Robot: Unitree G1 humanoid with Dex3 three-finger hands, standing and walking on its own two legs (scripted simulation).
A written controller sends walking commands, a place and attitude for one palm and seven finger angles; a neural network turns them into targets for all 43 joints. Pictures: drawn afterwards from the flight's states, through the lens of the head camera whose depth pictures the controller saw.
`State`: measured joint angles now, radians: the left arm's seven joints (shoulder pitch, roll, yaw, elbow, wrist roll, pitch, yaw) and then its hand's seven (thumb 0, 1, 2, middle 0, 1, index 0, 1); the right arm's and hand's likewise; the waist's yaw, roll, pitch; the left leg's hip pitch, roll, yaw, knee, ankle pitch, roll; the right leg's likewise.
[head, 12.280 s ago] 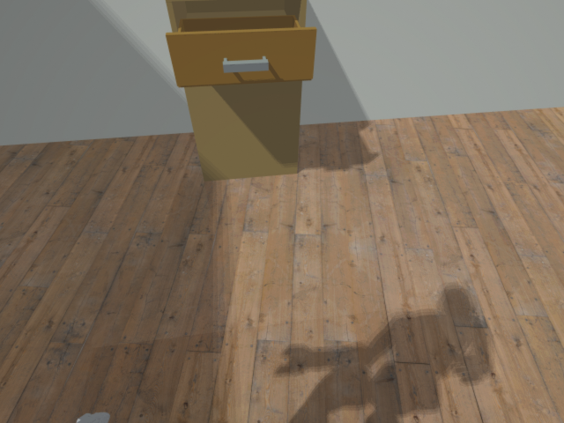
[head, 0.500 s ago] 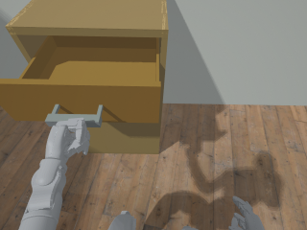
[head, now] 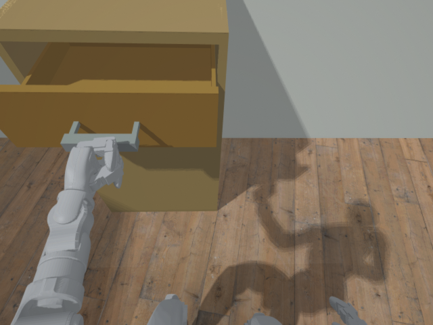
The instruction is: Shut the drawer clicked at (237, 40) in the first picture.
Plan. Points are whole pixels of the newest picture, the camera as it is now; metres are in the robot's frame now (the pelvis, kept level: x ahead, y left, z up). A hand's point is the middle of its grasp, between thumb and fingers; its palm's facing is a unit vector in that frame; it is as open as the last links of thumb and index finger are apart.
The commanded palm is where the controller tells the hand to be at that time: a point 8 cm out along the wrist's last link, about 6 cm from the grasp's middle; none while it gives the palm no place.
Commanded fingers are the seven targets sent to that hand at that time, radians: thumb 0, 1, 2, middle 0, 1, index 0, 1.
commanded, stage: push the drawer shut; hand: left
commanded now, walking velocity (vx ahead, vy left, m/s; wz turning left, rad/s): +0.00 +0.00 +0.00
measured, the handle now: (103, 134) +0.46 +0.23 +0.06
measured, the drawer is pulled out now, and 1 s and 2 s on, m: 0.16 0.04 0.00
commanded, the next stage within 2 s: pull the fist back off the drawer in 1.76 s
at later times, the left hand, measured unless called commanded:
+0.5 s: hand (121, 144) +0.44 +0.19 +0.06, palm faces +0.01 -1.00 -0.04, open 3.1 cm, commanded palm +0.43 +0.24 +0.07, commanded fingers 0.00 0.90 0.90 -1.40 -1.60 -1.40 -1.60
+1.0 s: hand (128, 121) +0.50 +0.19 +0.07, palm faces +0.02 -1.00 -0.04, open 3.2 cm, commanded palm +0.49 +0.23 +0.07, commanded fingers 0.00 0.90 0.90 -1.40 -1.60 -1.40 -1.60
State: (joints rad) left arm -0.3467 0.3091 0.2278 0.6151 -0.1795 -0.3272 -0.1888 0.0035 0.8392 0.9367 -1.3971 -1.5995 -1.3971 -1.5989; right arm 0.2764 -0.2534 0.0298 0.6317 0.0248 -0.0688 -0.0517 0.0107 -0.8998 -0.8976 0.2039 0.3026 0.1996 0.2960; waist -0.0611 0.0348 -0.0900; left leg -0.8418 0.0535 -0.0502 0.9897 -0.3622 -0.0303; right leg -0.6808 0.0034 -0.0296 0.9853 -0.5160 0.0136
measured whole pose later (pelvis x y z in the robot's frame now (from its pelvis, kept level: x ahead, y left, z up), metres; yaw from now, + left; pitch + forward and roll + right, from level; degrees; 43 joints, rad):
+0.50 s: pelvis +0.00 +0.00 -0.01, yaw -1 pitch +15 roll -3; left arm -0.61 0.39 0.32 0.90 -0.15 -0.36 -0.25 0.00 0.78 0.90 -1.40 -1.60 -1.40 -1.60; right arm 0.32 -0.26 0.02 0.66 0.02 -0.02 -0.04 0.01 -0.90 -0.90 0.20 0.30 0.20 0.30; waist -0.09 0.03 -0.10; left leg -0.93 0.07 -0.05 1.04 -0.38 -0.03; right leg -0.77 0.02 -0.03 1.03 -0.52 0.01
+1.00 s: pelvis -0.01 +0.00 -0.02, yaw -2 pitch +19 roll -4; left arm -0.88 0.49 0.38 1.13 -0.07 -0.36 -0.20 0.04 0.82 0.93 -1.40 -1.60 -1.40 -1.60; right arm 0.36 -0.26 0.03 0.67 -0.01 0.00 -0.02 0.01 -0.90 -0.90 0.20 0.30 0.20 0.30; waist -0.15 0.04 -0.11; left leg -1.06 0.08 -0.06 1.10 -0.38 -0.03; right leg -0.90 0.03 -0.03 1.08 -0.52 0.02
